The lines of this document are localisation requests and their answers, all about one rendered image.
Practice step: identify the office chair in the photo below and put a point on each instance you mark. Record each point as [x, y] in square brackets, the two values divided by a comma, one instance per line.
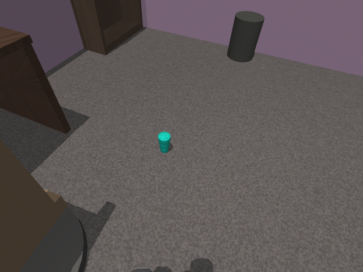
[38, 232]

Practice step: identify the bookshelf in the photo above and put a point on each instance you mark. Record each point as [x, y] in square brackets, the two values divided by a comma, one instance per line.
[105, 24]

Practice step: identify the desk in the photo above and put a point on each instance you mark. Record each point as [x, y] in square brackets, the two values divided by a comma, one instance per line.
[24, 87]

